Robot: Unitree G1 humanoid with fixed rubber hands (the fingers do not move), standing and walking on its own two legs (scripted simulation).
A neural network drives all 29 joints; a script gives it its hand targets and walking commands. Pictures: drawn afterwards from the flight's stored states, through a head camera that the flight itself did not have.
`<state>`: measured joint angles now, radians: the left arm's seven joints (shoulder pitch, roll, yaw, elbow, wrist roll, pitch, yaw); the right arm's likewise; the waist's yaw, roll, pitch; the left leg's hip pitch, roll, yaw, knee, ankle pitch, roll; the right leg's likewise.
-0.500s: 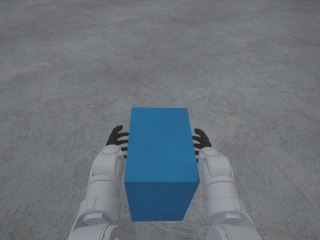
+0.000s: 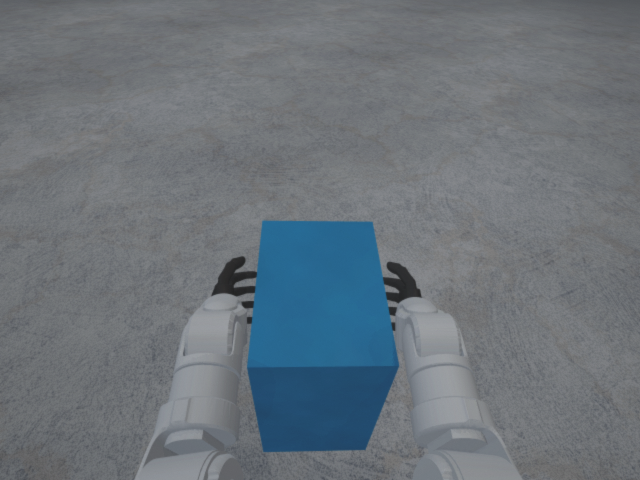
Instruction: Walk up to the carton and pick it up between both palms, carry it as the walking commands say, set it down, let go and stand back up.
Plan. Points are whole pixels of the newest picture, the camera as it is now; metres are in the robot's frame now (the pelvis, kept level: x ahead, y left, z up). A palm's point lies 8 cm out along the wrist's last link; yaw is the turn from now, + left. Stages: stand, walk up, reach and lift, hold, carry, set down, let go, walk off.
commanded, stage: hold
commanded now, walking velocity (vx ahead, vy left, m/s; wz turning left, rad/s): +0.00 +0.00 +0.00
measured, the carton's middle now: (316, 340) +0.31 +0.00 -0.01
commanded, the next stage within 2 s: carry in 0.96 s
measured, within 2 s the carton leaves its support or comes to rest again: neither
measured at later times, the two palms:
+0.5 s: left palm (222, 309) +0.31 +0.13 +0.06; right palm (405, 311) +0.31 -0.12 +0.06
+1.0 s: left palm (223, 309) +0.31 +0.13 +0.06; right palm (405, 309) +0.31 -0.12 +0.06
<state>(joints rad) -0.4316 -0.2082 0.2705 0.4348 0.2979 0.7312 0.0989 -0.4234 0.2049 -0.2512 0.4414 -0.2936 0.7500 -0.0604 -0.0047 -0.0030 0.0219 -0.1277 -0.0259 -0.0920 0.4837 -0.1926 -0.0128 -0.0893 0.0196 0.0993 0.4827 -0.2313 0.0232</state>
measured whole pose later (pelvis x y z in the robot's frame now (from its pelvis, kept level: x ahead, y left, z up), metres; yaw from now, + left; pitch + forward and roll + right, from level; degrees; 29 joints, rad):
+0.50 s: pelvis +0.00 +0.00 +0.00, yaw +0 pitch -9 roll +0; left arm -0.42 -0.20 0.25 0.42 0.30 0.74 0.09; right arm -0.42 0.20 -0.24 0.43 -0.29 0.75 -0.07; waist 0.00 0.00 0.02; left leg -0.13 -0.03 -0.09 0.49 -0.20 -0.01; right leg -0.08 0.02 0.10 0.48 -0.23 0.03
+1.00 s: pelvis +0.01 +0.00 +0.00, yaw +0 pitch -5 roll +0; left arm -0.39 -0.19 0.23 0.39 0.28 0.76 0.10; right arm -0.40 0.19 -0.20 0.42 -0.26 0.77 -0.08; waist 0.01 -0.01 -0.06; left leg -0.22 -0.02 -0.09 0.51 -0.20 -0.01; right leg -0.19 0.02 0.09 0.53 -0.28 0.01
